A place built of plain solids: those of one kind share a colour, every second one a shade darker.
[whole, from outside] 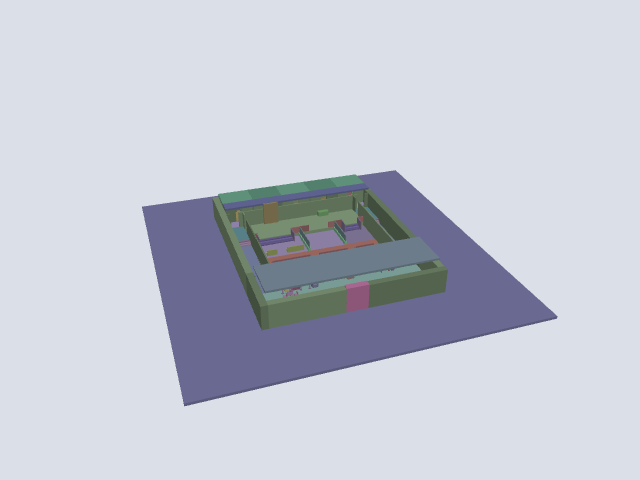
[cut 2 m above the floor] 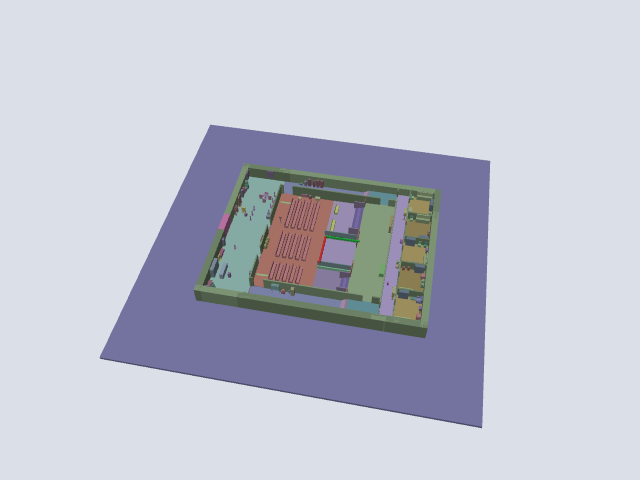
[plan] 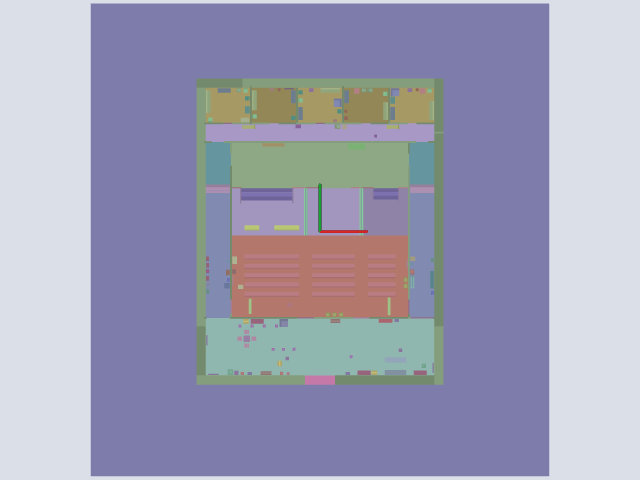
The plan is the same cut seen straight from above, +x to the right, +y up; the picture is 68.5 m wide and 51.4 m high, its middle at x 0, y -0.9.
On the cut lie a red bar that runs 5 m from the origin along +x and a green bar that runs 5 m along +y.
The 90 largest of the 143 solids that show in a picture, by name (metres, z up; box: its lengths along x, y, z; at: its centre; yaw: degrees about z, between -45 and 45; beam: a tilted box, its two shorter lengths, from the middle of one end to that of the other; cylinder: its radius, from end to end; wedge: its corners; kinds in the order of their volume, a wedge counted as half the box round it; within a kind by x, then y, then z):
{
 "ground_under_all_1": {"box": [49.09, 50.61, 0.4], "at": [0.0, -0.89, -0.75]},
 "wall_1": {"box": [1.0, 8.05, 3.76], "at": [-12.73, -12.37, 1.28]},
 "wall_2": {"box": [1.0, 20.63, 3.76], "at": [-12.73, 0.17, 1.28]},
 "wall_3": {"box": [1.0, 3.8, 3.76], "at": [-12.73, 10.59, 1.28]},
 "wall_4": {"box": [1.0, 5.7, 3.76], "at": [-12.73, 13.54, 1.28]},
 "wall_5": {"box": [2.09, 0.2, 3.76], "at": [-11.38, 11.59, 1.28]},
 "wall_6": {"box": [6.73, 1.0, 3.76], "at": [-9.86, 15.89, 1.28]},
 "wall_7": {"box": [0.2, 14.32, 3.76], "at": [-9.53, -0.1, 1.28]},
 "wall_8": {"box": [0.2, 1.33, 3.76], "at": [-9.53, 9.03, 1.28]},
 "wall_9": {"box": [2.09, 0.2, 3.76], "at": [-8.34, 11.59, 1.28]},
 "wall_10": {"box": [11.63, 1.0, 3.76], "at": [-7.41, -15.89, 1.28]},
 "wall_11": {"box": [0.2, 4.1, 3.76], "at": [-7.39, 13.54, 1.28]},
 "wall_12": {"box": [7.35, 0.2, 3.76], "at": [-6.05, -9.24, 1.28]},
 "wall_13": {"box": [7.25, 0.2, 3.76], "at": [-6.0, -9.24, 1.28]},
 "wall_14": {"box": [6.73, 1.0, 3.76], "at": [-4.93, 15.89, 1.28]},
 "wall_15": {"box": [0.2, 4.1, 3.76], "at": [-2.46, 13.54, 1.28]},
 "wall_16": {"box": [2.09, 0.2, 3.76], "at": [-1.52, 11.59, 1.28]},
 "wall_17": {"box": [19.25, 0.2, 3.76], "at": [0.0, 9.59, 1.28]},
 "wall_18": {"box": [6.73, 1.0, 3.76], "at": [0.0, 15.89, 1.28]},
 "wall_19": {"box": [4.25, 0.2, 3.76], "at": [1.45, -9.24, 1.28]},
 "wall_20": {"box": [4.25, 0.2, 3.76], "at": [1.45, -9.24, 1.28]},
 "wall_21": {"box": [0.2, 4.1, 3.76], "at": [2.46, 13.54, 1.28]},
 "wall_22": {"box": [2.09, 0.2, 3.76], "at": [3.41, 11.59, 1.28]},
 "wall_23": {"box": [6.73, 1.0, 3.76], "at": [4.93, 15.89, 1.28]},
 "wall_24": {"box": [0.2, 4.1, 3.76], "at": [7.39, 13.54, 1.28]},
 "wall_25": {"box": [11.63, 1.0, 3.76], "at": [7.41, -15.89, 1.28]},
 "wall_26": {"box": [4.35, 0.2, 3.76], "at": [7.45, -9.24, 1.28]},
 "wall_27": {"box": [4.45, 0.2, 3.76], "at": [7.5, -9.24, 1.28]},
 "wall_28": {"box": [2.09, 0.2, 3.76], "at": [8.34, 11.59, 1.28]},
 "wall_29": {"box": [0.2, 14.32, 3.76], "at": [9.53, -0.1, 1.28]},
 "wall_30": {"box": [0.2, 1.33, 3.76], "at": [9.53, 9.03, 1.28]},
 "wall_31": {"box": [6.73, 1.0, 3.76], "at": [9.86, 15.89, 1.28]},
 "wall_32": {"box": [2.09, 0.2, 3.76], "at": [11.38, 11.59, 1.28]},
 "wall_33": {"box": [1.0, 8.05, 3.76], "at": [12.73, -12.37, 1.28]},
 "wall_34": {"box": [1.0, 20.63, 3.76], "at": [12.73, 0.17, 1.28]},
 "wall_35": {"box": [1.0, 3.8, 3.76], "at": [12.73, 10.59, 1.28]},
 "wall_36": {"box": [1.0, 5.7, 3.76], "at": [12.73, 13.54, 1.28]},
 "floor_dressing_1": {"box": [4.93, 3.9, 1.15], "at": [-9.86, 13.54, -0.03]},
 "floor_dressing_2": {"box": [4.93, 3.9, 1.15], "at": [-4.93, 13.54, -0.03]},
 "floor_dressing_3": {"box": [4.93, 3.9, 1.15], "at": [0.0, 13.54, -0.03]},
 "floor_dressing_4": {"box": [4.93, 3.9, 1.15], "at": [4.93, 13.54, -0.03]},
 "floor_dressing_5": {"box": [4.93, 3.9, 1.15], "at": [9.86, 13.54, -0.03]},
 "floor_stage_1": {"box": [19.05, 4.95, 1.15], "at": [0.0, 7.12, -0.03]},
 "floor_parterre_1": {"box": [19.05, 8.81, 0.6], "at": [0.0, -4.83, -0.3]},
 "floor_foyer_1": {"box": [24.65, 6.25, 0.6], "at": [0.0, -12.37, -0.3]},
 "floor_back_corridor_1": {"box": [24.65, 2.0, 1.15], "at": [0.0, 10.59, -0.03]},
 "floor_lift_1": {"box": [7.8, 5.07, 0.6], "at": [-5.62, 2.1, -0.3]},
 "floor_lift_2": {"box": [5.55, 5.07, 0.6], "at": [1.45, 2.1, -0.3]},
 "floor_lift_3": {"box": [4.9, 5.07, 0.6], "at": [7.08, 2.1, -0.3]},
 "ceil_foyer_1": {"box": [24.65, 6.25, 0.3], "at": [0.0, -12.37, 4.55]},
 "floor_promenade_1": {"box": [2.8, 13.38, 0.6], "at": [-10.93, -2.55, -0.3]},
 "floor_promenade_2": {"box": [2.8, 13.38, 0.6], "at": [10.93, -2.55, -0.3]},
 "floor_walk_1": {"box": [2.8, 4.55, 1.15], "at": [-10.93, 7.32, -0.03]},
 "floor_walk_2": {"box": [2.8, 4.55, 1.15], "at": [10.93, 7.32, -0.03]},
 "ceil_dressing_1": {"box": [4.93, 3.9, 0.3], "at": [-9.86, 13.54, 3.95]},
 "ceil_dressing_2": {"box": [4.93, 3.9, 0.3], "at": [-4.93, 13.54, 3.95]},
 "ceil_dressing_3": {"box": [4.93, 3.9, 0.3], "at": [0.0, 13.54, 3.95]},
 "ceil_dressing_4": {"box": [4.93, 3.9, 0.3], "at": [4.93, 13.54, 3.95]},
 "ceil_dressing_5": {"box": [4.93, 3.9, 0.3], "at": [9.86, 13.54, 3.95]},
 "ceil_back_corridor_1": {"box": [24.65, 2.0, 0.3], "at": [0.0, 10.59, 3.95]},
 "door_leaf_1": {"box": [3.2, 0.97, 3.87], "at": [0.0, -15.9, 1.33]},
 "seats_parterre_1": {"box": [5.85, 0.44, 0.45], "at": [-5.15, -6.65, 0.22]},
 "seats_parterre_2": {"box": [5.85, 0.44, 0.45], "at": [-5.15, -5.65, 0.22]},
 "seats_parterre_3": {"box": [5.85, 0.44, 0.45], "at": [-5.15, -4.65, 0.22]},
 "seats_parterre_4": {"box": [5.85, 0.44, 0.45], "at": [-5.15, -3.65, 0.22]},
 "seats_parterre_5": {"box": [5.85, 0.44, 0.45], "at": [-5.15, -2.65, 0.22]},
 "seats_parterre_6": {"box": [4.55, 0.44, 0.45], "at": [1.45, -6.65, 0.22]},
 "seats_parterre_7": {"box": [4.55, 0.44, 0.45], "at": [1.45, -5.65, 0.22]},
 "seats_parterre_8": {"box": [4.55, 0.44, 0.45], "at": [1.45, -4.65, 0.22]},
 "tread_1": {"box": [5.45, 0.44, 0.74], "at": [-5.7, 3.54, -0.23]},
 "tread_2": {"box": [5.45, 0.44, 0.88], "at": [-5.7, 3.98, -0.16]},
 "tread_3": {"box": [5.45, 0.44, 1.01], "at": [-5.7, 4.42, -0.09]},
 "tread_4": {"box": [2.65, 0.4, 0.88], "at": [7.05, 4.04, -0.16]},
 "tread_5": {"box": [2.65, 0.4, 1.01], "at": [7.05, 4.44, -0.09]},
 "costume_rail_dressing_1": {"box": [1.4, 0.5, 1.66], "at": [-10.24, 15.11, 1.37]},
 "costume_rail_dressing_2": {"box": [0.5, 1.4, 1.66], "at": [-2.85, 14.44, 1.37]},
 "costume_rail_dressing_3": {"box": [0.5, 1.4, 1.66], "at": [-2.08, 12.64, 1.37]},
 "costume_rail_dressing_4": {"box": [0.5, 1.4, 1.66], "at": [2.85, 14.44, 1.37]},
 "costume_rail_dressing_5": {"box": [0.5, 1.4, 1.66], "at": [7.78, 12.64, 1.37]},
 "floor_tongue_1": {"box": [0.4, 5.07, 1.15], "at": [-1.52, 2.11, -0.03]},
 "floor_tongue_2": {"box": [0.4, 5.07, 1.15], "at": [4.42, 2.11, -0.03]},
 "cloakroom_foyer_1": {"box": [2.3, 0.55, 1.75], "at": [8.07, -15.09, 0.87]},
 "cloakroom_foyer_2": {"box": [2.3, 0.55, 1.0], "at": [8.07, -13.73, 0.5]},
 "flats_stage_1": {"box": [2.4, 0.35, 3.6], "at": [-4.99, 9.29, 2.35]},
 "rail_tongue_1": {"box": [0.12, 5.07, 2.2], "at": [-1.52, 2.11, 0.5]},
 "rail_tongue_2": {"box": [0.12, 5.07, 2.2], "at": [4.42, 2.11, 0.5]},
 "tread_walk_1": {"box": [2.6, 0.3, 1.15], "at": [-10.93, 4.89, -0.03]},
 "tread_walk_2": {"box": [2.6, 0.3, 1.15], "at": [10.93, 4.89, -0.03]},
 "prop_table_stage_1": {"box": [1.8, 0.7, 0.77], "at": [3.93, 9.11, 0.93]},
 "dressing_table_dressing_1": {"box": [0.5, 2.45, 0.77], "at": [-11.95, 13.91, 0.93]}
}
